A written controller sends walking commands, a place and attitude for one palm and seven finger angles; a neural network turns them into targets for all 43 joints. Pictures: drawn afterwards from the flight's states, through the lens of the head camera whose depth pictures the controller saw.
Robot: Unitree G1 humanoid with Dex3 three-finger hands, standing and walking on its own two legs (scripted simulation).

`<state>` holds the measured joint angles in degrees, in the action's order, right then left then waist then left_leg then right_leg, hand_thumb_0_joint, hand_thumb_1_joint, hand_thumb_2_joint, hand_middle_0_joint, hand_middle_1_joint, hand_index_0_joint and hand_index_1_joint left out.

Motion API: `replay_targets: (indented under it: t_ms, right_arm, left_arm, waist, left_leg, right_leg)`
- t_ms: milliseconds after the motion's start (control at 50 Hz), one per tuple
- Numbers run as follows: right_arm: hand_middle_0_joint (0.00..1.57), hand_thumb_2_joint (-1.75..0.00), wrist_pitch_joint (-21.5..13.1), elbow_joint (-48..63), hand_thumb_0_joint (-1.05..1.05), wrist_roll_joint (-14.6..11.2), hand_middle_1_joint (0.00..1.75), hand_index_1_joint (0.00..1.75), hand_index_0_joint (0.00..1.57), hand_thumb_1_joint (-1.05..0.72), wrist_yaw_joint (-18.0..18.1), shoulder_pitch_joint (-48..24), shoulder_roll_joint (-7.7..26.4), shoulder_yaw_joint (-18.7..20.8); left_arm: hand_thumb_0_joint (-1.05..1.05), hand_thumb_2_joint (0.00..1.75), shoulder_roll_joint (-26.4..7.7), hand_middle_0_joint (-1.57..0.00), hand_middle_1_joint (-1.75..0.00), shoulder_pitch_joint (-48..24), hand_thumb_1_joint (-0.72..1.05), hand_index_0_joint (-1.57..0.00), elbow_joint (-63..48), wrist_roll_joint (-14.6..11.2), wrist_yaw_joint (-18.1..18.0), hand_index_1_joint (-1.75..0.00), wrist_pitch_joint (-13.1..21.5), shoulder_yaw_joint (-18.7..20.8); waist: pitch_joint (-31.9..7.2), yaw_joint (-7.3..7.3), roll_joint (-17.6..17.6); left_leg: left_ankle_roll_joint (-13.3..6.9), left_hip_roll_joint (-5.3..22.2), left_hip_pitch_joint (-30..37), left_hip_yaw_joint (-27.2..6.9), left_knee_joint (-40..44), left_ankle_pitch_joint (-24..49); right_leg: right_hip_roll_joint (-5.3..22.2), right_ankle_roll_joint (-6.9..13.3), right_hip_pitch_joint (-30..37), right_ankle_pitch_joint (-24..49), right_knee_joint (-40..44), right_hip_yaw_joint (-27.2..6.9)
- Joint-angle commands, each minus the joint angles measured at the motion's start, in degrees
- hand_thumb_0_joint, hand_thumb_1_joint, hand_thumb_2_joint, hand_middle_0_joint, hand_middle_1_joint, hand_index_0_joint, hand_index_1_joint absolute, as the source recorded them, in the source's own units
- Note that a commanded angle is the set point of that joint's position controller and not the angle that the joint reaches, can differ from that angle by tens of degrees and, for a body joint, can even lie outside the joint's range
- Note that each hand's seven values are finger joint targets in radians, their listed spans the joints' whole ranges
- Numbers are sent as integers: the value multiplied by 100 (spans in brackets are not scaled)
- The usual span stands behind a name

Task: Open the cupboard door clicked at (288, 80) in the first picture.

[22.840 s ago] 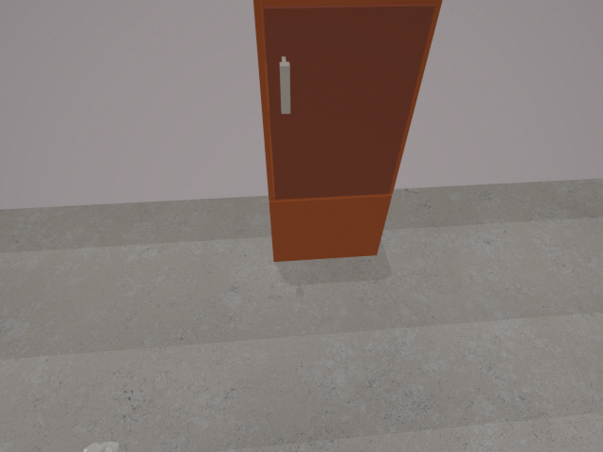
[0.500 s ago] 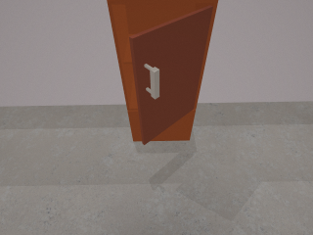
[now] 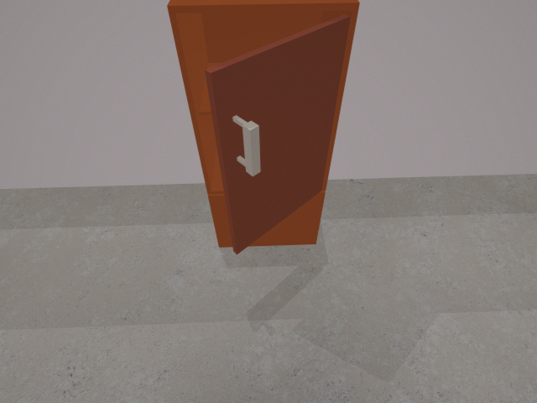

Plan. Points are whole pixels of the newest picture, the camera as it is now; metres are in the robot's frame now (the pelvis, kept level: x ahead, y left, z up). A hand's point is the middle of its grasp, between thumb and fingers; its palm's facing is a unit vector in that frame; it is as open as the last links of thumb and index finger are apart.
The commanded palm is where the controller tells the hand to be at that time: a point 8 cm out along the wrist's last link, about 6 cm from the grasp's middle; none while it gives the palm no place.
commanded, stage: look to check the result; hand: left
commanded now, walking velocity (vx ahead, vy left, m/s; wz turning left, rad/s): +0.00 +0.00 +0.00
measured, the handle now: (245, 145) +0.61 +0.08 +0.03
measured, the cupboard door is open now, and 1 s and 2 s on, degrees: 41 41 41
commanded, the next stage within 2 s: walk to a spot facing it in 0.48 s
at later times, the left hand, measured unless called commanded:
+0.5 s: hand out of the picture +0.05 +0.20 -0.16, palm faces +0.01 -0.96 -0.28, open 7.4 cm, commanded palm none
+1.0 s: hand out of the picture +0.08 +0.19 -0.18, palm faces -0.11 -0.97 -0.21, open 7.4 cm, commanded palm none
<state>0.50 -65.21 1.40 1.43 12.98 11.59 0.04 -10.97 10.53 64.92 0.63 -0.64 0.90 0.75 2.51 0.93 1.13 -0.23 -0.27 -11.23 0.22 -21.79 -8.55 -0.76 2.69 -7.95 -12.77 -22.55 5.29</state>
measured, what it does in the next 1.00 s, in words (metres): stands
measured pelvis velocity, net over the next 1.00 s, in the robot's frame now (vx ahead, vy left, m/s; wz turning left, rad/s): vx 0.02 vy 0.00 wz -0.16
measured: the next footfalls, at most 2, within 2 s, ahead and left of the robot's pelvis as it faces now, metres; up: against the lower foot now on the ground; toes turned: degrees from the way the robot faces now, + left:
right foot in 1.20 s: +0.01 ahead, -0.15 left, +0.00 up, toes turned -17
left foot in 1.50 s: +0.11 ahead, +0.08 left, +0.00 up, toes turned -25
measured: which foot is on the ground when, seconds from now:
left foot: down 0.00-1.00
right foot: down 0.00-0.94, up 0.96-1.00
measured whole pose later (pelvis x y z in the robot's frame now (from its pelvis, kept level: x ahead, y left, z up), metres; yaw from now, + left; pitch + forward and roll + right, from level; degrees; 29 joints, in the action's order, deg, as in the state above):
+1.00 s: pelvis +0.02 +0.00 -0.01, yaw -9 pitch -1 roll +0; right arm 1.3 -59.2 1.7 3.1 13.9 10.5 2.0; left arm -11.5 12.0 59.8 1.0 0.5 -3.6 4.0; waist 4.5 -0.1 -0.7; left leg -0.2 3.8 -13.4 8.4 -30.0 -15.8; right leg -3.2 2.1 -17.6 -24.3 -43.1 -0.7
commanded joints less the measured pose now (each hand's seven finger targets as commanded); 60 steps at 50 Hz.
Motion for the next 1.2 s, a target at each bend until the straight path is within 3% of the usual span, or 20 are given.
replay_targets:
  t_ms: [0,540,600,640,720,800,840,860,880,900,920,940,960,1000,1060,1100,1120,1140,1160,1180]
  right_arm:
    - [20,-90,-97,167,0,-8,30,30,20,-90,28,69,687,126]
    - [20,-90,-106,202,0,-36,30,30,20,-90,41,-248,1003,140]
    - [20,-90,-101,180,0,-22,30,30,20,-90,47,-246,946,136]
    - [20,-90,-29,167,0,-21,30,30,20,-90,78,-3,571,96]
    - [20,-90,66,340,0,-21,30,30,20,-90,135,104,666,240]
    - [20,-90,119,589,0,-37,30,30,20,-90,158,124,585,339]
    - [20,-90,112,666,0,-40,30,30,20,-90,159,174,551,359]
    - [20,-90,93,674,0,-33,30,30,20,-90,164,294,543,364]
    - [20,-90,64,677,0,-9,30,30,20,-90,175,392,623,377]
    - [20,-90,28,694,0,28,30,30,20,-90,194,471,819,412]
    - [20,-90,-7,718,0,53,30,30,20,-90,217,607,1037,457]
    - [20,-90,-38,755,0,51,30,30,20,-90,239,680,1051,461]
    - [20,-90,-65,822,0,70,30,30,20,-90,246,642,1044,447]
    - [20,-90,-94,955,0,95,30,30,20,-90,222,306,1059,468]
    - [20,-90,-73,1003,0,103,30,30,20,-90,182,191,1074,479]
    - [20,-90,-42,1024,0,91,30,30,20,-90,154,220,1150,526]
    - [20,-90,-27,1053,0,66,30,30,20,-90,141,188,1184,543]
    - [20,-90,-5,1120,0,27,30,30,20,-90,116,128,1122,561]
    - [20,-90,34,1260,0,-37,30,30,20,-90,82,81,784,541]
    - [20,-90,69,1535,0,-53,30,30,20,-90,38,-353,563,476]
  left_arm:
    - [0,90,-910,-20,-30,192,90,-20,-123,-16,-94,-30,56,177]
    - [0,90,-1189,-20,-30,125,90,-20,-112,-16,-108,-30,117,196]
    - [0,90,-1160,-20,-30,109,90,-20,-113,-21,-108,-30,100,191]
    - [0,90,-832,-20,-30,301,90,-20,-124,-20,-141,-30,5,170]
    - [0,90,-1034,-20,-30,330,90,-20,-345,13,-114,-30,-149,343]
    - [0,90,-1096,-20,-30,253,90,-20,-597,44,-78,-30,-248,476]
    - [0,90,-1067,-20,-30,186,90,-20,-691,54,-69,-30,-262,500]
    - [0,90,-1042,-20,-30,103,90,-20,-752,51,-54,-30,-274,511]
    - [0,90,-937,-20,-30,55,90,-20,-829,41,-25,-30,-286,503]
    - [0,90,-790,-20,-30,34,90,-20,-927,36,15,-30,-302,486]
    - [0,90,-656,-20,-30,-4,90,-20,-1012,24,46,-30,-319,468]
    - [0,90,-674,-20,-30,-97,90,-20,-1073,36,56,-30,-355,491]
    - [0,90,-677,-20,-30,-104,90,-20,-1128,46,95,-30,-364,526]
    - [0,90,-480,-20,-30,-92,90,-20,-1154,44,159,-30,-363,513]
    - [0,90,-395,-20,-30,-28,90,-20,-1207,39,208,-30,-375,486]
    - [0,90,-432,-20,-30,90,90,-20,-1207,44,212,-30,-354,492]
    - [0,90,-491,-20,-30,254,90,-20,-1172,50,209,-30,-335,510]
    - [0,90,-657,-20,-30,507,90,-20,-1127,66,186,-30,-298,553]
    - [0,90,-1248,-20,-30,634,90,-20,-1123,124,117,-30,-235,652]
    - [0,90,-1719,-20,-30,827,90,-20,-1119,97,50,-30,-234,741]
  waist:
    - [37,-58,2]
    - [-171,-76,-164]
    - [-98,-72,-93]
    - [-153,-59,-231]
    - [-85,-56,-373]
    - [67,-39,-641]
    - [102,6,-460]
    - [103,73,-278]
    - [86,85,156]
    - [92,85,795]
    - [2,99,1406]
    - [-47,94,1326]
    - [-168,37,820]
    - [-161,-130,463]
    - [-142,-117,875]
    - [-224,-135,805]
    - [-259,-223,714]
    - [-292,-339,377]
    - [-267,-397,-1165]
    - [-101,-656,-1954]
  left_leg:
    - [-117,571,78,-519,316,376]
    - [-101,625,427,-415,329,746]
    - [-82,641,436,-364,324,763]
    - [-19,665,439,-167,74,775]
    - [52,646,50,192,-442,246]
    - [91,520,-214,352,-1022,-528]
    - [95,557,-106,346,-989,-645]
    - [65,663,80,277,-708,-473]
    - [-52,945,286,18,-339,-142]
    - [-322,1494,458,-551,96,141]
    - [-783,2217,546,-1272,596,546]
    - [-1113,2597,465,-1432,762,738]
    - [-1190,2583,424,-1314,686,845]
    - [-1009,2289,343,-597,509,1124]
    - [-751,2085,9,20,354,854]
    - [-608,2044,-81,235,36,672]
    - [-448,1911,-163,442,-322,622]
    - [-183,1655,-463,687,-886,201]
    - [228,959,-1424,1176,-2135,-1200]
    - [331,412,-2095,895,-3460,-2882]
  right_leg:
    - [782,73,-163,193,670,-757]
    - [819,3,153,1157,780,-773]
    - [821,3,114,1323,761,-817]
    - [817,-52,56,1726,600,-899]
    - [929,128,8,1998,302,-1294]
    - [1109,462,-385,1621,340,-1772]
    - [1078,503,-687,1384,270,-1887]
    - [944,434,-877,1278,97,-1792]
    - [611,267,-1114,1074,-239,-1547]
    - [168,51,-1466,569,-904,-1139]
    - [-140,-110,-1737,-860,-2053,-644]
    - [-36,-159,-1925,-1913,-3246,-698]
    - [94,-196,-1999,-2000,-3734,-817]
    - [253,-276,-1964,-1697,-3610,-668]
    - [261,-296,-1382,-1559,-2728,-294]
    - [170,-269,-961,-1267,-1986,-128]
    - [123,-254,-645,-763,-1394,-46]
    - [174,-189,-158,-2,-586,-151]
    - [1262,244,349,816,346,-1888]
    - [2253,903,88,1713,666,-3137]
